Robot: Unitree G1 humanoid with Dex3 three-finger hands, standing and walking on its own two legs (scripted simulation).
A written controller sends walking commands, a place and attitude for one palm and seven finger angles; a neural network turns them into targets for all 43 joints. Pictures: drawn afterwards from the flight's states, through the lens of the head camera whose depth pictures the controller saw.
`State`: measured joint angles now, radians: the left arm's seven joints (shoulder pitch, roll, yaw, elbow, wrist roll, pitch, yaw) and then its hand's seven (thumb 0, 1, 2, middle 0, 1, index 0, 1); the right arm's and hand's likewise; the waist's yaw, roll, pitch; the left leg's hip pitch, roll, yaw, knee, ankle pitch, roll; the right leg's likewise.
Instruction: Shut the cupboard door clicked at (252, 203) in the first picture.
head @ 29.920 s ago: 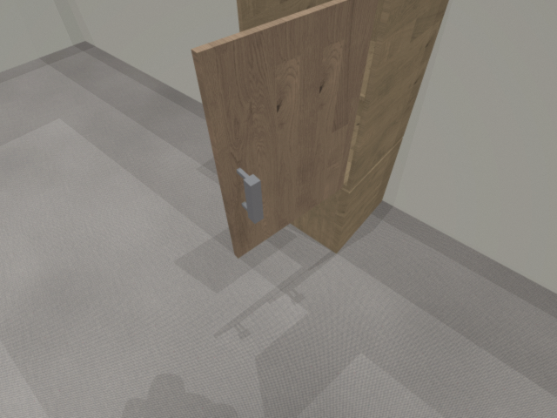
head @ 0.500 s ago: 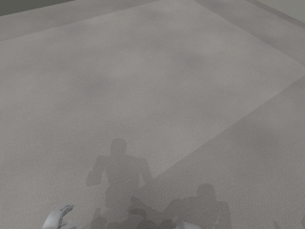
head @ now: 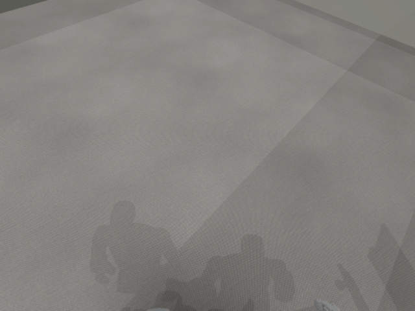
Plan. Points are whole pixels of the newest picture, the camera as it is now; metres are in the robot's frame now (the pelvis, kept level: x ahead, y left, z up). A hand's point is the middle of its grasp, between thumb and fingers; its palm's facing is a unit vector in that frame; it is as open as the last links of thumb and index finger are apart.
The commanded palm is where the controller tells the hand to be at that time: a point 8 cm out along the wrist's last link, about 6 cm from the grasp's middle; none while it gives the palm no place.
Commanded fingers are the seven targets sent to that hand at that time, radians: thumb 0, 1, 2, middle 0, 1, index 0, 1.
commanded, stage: turn to face it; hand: left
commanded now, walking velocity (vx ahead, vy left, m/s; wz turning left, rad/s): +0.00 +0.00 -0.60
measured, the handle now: out of the picture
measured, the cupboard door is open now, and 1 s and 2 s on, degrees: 52 52 52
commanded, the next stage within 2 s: none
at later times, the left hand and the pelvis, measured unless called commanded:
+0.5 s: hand (155, 296) +0.16 +0.12 -0.14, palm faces -0.29 -0.91 -0.28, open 7.4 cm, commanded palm none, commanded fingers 0.00 0.90 0.90 -0.20 -0.30 -0.20 -0.30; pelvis +0.00 -0.05 +0.01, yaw -18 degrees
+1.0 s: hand (175, 271) +0.22 +0.08 -0.15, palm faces -0.53 -0.82 -0.23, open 7.4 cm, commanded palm none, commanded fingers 0.00 0.90 0.90 -0.20 -0.30 -0.20 -0.30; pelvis +0.02 -0.05 +0.01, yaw -35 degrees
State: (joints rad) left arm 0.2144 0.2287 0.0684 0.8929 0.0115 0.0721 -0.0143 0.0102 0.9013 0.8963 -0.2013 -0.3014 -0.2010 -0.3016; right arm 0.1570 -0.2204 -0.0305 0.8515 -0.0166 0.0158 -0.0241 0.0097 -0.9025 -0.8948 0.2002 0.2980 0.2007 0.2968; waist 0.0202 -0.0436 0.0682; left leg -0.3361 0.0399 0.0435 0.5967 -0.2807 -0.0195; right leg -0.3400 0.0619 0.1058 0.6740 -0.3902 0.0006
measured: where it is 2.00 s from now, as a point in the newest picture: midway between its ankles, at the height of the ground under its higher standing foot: outside the picture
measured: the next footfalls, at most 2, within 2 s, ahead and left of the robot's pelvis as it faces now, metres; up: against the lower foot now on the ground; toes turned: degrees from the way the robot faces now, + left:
right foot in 0.36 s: +0.01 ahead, -0.15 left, +0.00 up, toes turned -18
left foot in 0.76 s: +0.12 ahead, +0.05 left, +0.00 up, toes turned -25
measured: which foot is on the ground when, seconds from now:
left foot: down 0.00-0.36, up 0.38-0.74, down 0.76-1.00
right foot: up 0.00-0.34, down 0.36-0.76, up 0.78-1.00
